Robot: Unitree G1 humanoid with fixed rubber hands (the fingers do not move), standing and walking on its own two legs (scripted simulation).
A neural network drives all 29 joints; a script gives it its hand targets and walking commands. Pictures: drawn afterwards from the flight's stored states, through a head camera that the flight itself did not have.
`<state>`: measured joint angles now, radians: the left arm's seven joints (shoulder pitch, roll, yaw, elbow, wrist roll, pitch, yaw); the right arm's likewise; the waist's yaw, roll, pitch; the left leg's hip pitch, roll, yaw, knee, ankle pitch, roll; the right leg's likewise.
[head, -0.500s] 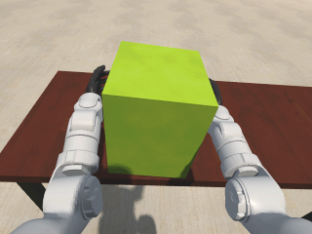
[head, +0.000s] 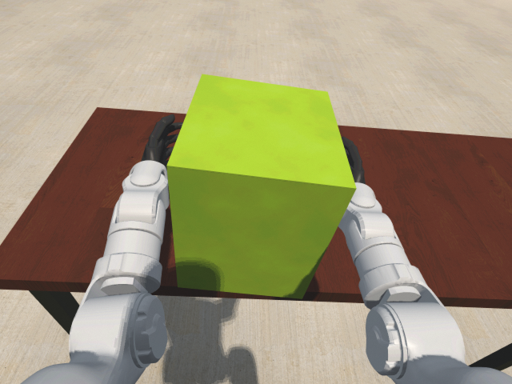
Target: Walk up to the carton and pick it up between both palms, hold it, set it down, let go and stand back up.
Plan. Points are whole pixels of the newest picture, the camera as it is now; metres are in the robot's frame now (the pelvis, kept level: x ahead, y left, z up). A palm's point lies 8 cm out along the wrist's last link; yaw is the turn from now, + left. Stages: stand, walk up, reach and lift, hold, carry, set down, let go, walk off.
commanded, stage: set down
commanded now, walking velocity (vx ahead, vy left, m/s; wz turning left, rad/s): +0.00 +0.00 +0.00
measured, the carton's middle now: (253, 188) +0.42 +0.01 +0.09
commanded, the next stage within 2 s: none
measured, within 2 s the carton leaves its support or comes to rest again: rests again in 0.72 s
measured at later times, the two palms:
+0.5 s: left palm (149, 173) +0.39 +0.18 +0.14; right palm (345, 195) +0.38 -0.14 +0.12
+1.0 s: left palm (147, 178) +0.40 +0.18 +0.12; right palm (340, 194) +0.38 -0.13 +0.12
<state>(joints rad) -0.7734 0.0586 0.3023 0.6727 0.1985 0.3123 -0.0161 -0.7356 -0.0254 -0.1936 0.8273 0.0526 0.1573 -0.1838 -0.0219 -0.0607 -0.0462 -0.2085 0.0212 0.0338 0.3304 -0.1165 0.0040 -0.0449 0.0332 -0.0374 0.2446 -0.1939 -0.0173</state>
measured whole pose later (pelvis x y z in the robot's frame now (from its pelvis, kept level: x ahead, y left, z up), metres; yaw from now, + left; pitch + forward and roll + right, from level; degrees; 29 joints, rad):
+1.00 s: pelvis -0.01 +0.02 +0.00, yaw +0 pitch +0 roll +0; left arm -0.77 -0.01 0.41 0.72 0.31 0.17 -0.05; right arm -0.73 0.07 -0.53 0.86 -0.24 -0.03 -0.04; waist 0.01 -0.08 -0.02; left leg -0.21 -0.01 0.05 0.28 -0.08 0.03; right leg -0.09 0.00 -0.03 0.27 -0.19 0.00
